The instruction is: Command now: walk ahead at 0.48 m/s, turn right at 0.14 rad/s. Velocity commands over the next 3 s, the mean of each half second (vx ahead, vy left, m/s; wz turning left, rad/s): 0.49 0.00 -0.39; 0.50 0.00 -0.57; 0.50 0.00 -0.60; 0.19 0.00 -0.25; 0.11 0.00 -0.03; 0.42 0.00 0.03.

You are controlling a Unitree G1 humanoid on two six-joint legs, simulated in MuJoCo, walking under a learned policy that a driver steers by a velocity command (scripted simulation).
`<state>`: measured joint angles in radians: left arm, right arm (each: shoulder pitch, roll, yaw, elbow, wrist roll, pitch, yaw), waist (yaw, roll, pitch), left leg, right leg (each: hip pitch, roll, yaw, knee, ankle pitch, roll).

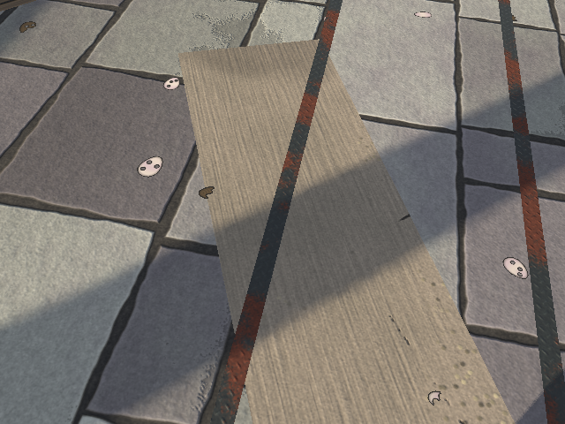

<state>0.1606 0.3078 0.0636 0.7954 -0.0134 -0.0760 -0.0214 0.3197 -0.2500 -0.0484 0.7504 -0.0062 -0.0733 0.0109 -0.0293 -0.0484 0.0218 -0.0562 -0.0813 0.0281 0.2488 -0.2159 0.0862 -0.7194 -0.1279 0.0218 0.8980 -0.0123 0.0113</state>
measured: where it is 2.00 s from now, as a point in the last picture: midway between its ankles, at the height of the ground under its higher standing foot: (425, 268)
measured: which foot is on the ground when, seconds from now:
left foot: down 0.00-0.26, up 0.28-0.68, down 0.70-1.00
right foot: up 0.00-0.22, down 0.24-0.70, up 0.72-1.00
